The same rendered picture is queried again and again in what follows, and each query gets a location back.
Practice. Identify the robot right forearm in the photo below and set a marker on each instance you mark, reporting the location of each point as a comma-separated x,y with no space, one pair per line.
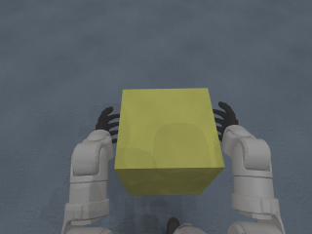
252,176

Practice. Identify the robot left forearm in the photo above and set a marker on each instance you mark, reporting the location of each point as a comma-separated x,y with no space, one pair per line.
88,200

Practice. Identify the robot right upper arm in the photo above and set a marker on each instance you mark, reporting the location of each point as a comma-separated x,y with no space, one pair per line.
250,227

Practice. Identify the right robot foot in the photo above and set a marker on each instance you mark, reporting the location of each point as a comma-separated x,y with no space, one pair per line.
172,225

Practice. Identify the carton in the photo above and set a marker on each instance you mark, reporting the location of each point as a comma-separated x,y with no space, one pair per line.
167,142

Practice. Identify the robot right shin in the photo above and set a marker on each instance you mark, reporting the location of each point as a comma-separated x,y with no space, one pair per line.
183,225

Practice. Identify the left robot hand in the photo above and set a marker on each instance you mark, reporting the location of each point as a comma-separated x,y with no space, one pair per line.
103,119

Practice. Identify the right robot hand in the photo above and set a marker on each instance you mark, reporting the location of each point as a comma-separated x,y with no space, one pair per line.
229,118

